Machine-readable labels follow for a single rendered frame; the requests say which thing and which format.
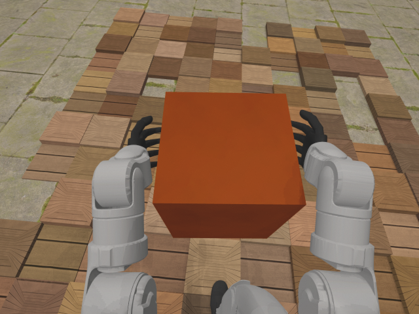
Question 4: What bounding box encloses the right robot upper arm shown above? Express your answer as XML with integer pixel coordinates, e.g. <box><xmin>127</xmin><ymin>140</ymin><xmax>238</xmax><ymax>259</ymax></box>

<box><xmin>298</xmin><ymin>270</ymin><xmax>379</xmax><ymax>314</ymax></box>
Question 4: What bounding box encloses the robot right hand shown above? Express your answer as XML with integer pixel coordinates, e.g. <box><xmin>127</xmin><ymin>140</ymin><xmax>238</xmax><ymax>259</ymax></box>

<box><xmin>291</xmin><ymin>110</ymin><xmax>327</xmax><ymax>169</ymax></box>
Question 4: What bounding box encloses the left robot upper arm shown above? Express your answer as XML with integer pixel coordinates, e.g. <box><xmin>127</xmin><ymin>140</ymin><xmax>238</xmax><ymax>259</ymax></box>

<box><xmin>82</xmin><ymin>272</ymin><xmax>157</xmax><ymax>314</ymax></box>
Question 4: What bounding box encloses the carton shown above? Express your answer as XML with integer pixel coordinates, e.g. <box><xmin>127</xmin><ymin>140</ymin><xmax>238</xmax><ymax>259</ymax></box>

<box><xmin>153</xmin><ymin>92</ymin><xmax>306</xmax><ymax>239</ymax></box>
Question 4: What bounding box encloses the robot left hand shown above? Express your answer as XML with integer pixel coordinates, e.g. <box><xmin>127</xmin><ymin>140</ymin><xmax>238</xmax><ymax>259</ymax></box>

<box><xmin>128</xmin><ymin>116</ymin><xmax>162</xmax><ymax>168</ymax></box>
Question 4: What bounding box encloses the robot right foot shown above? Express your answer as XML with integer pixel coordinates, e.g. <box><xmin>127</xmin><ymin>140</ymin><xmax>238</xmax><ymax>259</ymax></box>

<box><xmin>210</xmin><ymin>280</ymin><xmax>228</xmax><ymax>314</ymax></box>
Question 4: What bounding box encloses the robot right forearm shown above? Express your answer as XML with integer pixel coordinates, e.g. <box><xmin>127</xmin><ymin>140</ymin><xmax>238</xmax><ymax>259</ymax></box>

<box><xmin>304</xmin><ymin>142</ymin><xmax>380</xmax><ymax>314</ymax></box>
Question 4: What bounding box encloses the robot left forearm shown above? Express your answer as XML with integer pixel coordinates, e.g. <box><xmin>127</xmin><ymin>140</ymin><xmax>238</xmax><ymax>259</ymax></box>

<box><xmin>81</xmin><ymin>145</ymin><xmax>153</xmax><ymax>314</ymax></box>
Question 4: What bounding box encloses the right robot shin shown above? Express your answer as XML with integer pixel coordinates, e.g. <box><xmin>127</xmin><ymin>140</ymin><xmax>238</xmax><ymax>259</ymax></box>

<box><xmin>216</xmin><ymin>280</ymin><xmax>250</xmax><ymax>314</ymax></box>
